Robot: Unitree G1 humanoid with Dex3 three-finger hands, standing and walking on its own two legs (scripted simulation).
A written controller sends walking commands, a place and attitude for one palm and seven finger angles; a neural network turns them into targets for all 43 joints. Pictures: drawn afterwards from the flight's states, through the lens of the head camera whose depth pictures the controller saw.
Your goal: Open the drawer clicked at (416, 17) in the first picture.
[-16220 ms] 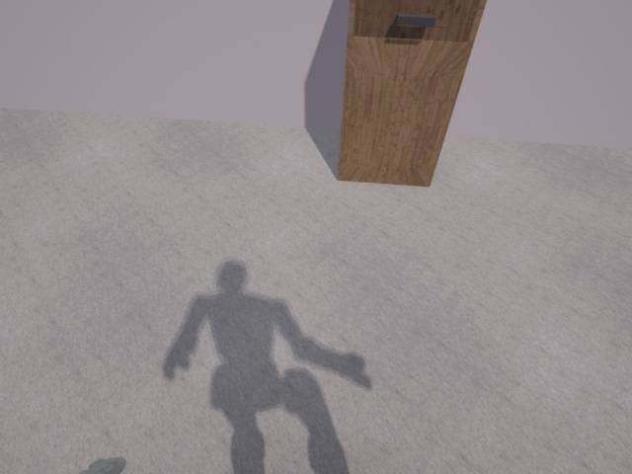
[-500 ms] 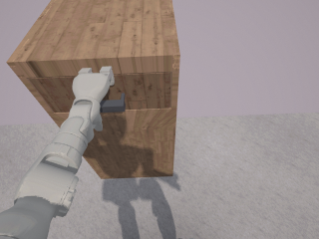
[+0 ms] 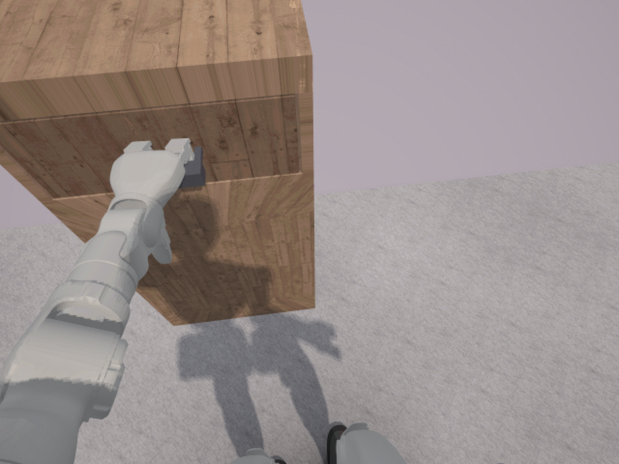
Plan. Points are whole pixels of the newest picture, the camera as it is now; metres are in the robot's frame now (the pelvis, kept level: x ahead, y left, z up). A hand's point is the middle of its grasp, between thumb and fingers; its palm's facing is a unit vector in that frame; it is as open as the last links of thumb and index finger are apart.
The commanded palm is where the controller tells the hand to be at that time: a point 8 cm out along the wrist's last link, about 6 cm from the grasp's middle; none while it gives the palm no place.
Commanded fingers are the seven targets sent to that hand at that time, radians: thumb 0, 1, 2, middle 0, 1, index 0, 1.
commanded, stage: lower the fingers behind the handle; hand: left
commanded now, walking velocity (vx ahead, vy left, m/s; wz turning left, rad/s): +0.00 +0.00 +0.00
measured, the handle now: (160, 166) +0.53 +0.19 +0.04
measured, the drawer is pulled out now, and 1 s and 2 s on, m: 0.00 0.00 0.01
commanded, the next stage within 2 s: close the thumb around the handle in 0.62 s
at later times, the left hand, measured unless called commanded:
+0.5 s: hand (162, 195) +0.49 +0.19 +0.02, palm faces -0.04 +0.00 -1.00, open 13.7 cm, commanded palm +0.47 +0.20 +0.07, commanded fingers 0.00 -0.50 0.30 -0.30 -1.20 -0.30 -1.20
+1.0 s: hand (163, 194) +0.49 +0.18 +0.02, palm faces -0.02 +0.00 -1.00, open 11.6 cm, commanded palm +0.48 +0.20 +0.07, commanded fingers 0.00 0.34 0.66 -0.36 -1.29 -0.36 -1.29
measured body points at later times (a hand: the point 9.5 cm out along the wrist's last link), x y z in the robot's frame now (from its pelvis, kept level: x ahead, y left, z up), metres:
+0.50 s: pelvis +0.03 +0.01 +0.01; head +0.11 +0.00 +0.45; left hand +0.48 +0.18 +0.08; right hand +0.12 -0.25 -0.13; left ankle +0.01 +0.10 -0.71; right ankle +0.08 -0.08 -0.71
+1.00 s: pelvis +0.03 +0.01 +0.01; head +0.11 -0.01 +0.45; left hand +0.48 +0.18 +0.08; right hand +0.09 -0.25 -0.13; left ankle +0.01 +0.10 -0.71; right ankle +0.08 -0.08 -0.71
